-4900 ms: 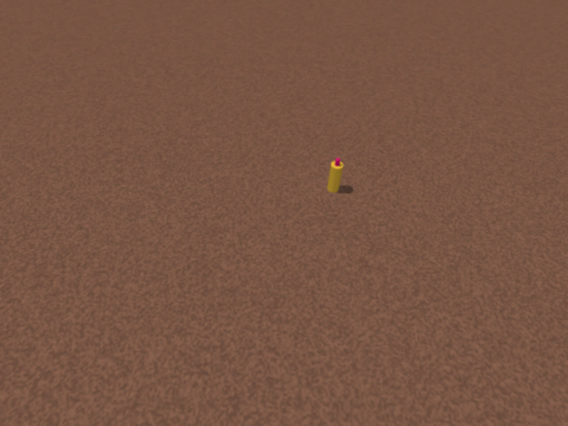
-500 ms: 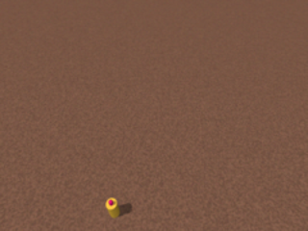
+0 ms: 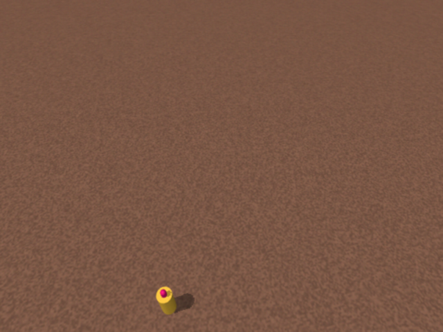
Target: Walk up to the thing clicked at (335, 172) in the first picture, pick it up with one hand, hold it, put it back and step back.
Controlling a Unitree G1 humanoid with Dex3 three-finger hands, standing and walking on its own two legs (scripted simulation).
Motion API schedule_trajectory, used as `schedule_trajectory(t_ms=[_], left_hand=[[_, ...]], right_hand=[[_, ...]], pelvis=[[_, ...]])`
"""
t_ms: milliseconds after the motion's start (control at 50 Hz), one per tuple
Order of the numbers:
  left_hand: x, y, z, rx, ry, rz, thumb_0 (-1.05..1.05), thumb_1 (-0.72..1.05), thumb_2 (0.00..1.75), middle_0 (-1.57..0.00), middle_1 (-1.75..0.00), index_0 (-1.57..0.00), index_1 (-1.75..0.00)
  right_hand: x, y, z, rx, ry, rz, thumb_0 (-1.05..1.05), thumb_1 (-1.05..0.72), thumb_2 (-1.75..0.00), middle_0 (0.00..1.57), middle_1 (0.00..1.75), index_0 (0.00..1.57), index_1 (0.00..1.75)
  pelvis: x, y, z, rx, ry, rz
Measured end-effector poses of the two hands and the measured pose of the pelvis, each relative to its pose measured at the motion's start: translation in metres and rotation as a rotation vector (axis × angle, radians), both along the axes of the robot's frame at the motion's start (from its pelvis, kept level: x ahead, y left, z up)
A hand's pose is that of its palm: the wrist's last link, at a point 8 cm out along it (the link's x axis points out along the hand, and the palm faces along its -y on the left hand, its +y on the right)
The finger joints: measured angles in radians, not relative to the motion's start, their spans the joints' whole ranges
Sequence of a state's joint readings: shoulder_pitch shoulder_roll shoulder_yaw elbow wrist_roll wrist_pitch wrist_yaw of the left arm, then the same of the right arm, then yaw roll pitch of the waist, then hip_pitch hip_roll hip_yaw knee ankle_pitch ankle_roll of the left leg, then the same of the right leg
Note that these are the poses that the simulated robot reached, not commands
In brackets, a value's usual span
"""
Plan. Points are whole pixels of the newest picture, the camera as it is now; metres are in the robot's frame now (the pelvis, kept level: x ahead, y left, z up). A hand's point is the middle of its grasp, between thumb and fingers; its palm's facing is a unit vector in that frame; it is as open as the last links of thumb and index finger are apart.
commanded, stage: walk up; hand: left
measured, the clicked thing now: (166, 299) +0.38 +0.21 -0.68
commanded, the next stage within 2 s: stand in 0.48 s
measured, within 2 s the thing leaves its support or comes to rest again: neither
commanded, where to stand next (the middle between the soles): +0.03 +0.00 m, yaw +0 degrees
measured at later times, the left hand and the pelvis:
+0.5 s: hand out of the picture +0.09 +0.25 -0.16, palm faces +0.00 -0.94 -0.33, open 7.4 cm; pelvis +0.01 +0.00 +0.00, yaw +0 degrees
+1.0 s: hand out of the picture +0.06 +0.25 -0.15, palm faces -0.01 -0.94 -0.34, open 7.4 cm; pelvis -0.01 +0.00 +0.00, yaw +0 degrees
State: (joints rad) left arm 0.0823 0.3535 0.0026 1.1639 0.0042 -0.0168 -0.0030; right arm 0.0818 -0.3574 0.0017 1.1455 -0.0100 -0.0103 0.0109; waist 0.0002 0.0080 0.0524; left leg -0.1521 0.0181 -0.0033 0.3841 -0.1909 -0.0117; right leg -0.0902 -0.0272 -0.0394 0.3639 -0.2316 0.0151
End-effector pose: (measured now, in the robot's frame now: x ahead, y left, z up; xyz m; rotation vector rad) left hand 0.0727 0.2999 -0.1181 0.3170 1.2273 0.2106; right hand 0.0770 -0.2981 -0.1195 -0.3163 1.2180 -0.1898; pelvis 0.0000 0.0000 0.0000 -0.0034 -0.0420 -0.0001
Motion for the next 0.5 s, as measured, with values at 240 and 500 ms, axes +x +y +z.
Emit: schedule_trajectory(t_ms=[240,500], left_hand=[[0.003,-0.002,-0.001,-0.008,0.0,0.007,0.0,0.91,0.9,-0.21,-0.3,-0.2,-0.3],[0.015,-0.004,-0.001,-0.016,-0.026,-0.001,0.0,0.91,0.9,-0.21,-0.3,-0.2,-0.3]], right_hand=[[0.002,0.003,0.0,0.003,0.013,-0.003,0.0,-0.9,-0.9,0.21,0.3,0.21,0.3],[0.004,0.001,0.004,-0.012,0.001,-0.009,0.0,-0.9,-0.9,0.21,0.3,0.21,0.3]], pelvis=[[0.005,0.001,0.001,0.0,0.0,0.004],[0.007,0.002,0.001,0.0,-0.001,0.003]])
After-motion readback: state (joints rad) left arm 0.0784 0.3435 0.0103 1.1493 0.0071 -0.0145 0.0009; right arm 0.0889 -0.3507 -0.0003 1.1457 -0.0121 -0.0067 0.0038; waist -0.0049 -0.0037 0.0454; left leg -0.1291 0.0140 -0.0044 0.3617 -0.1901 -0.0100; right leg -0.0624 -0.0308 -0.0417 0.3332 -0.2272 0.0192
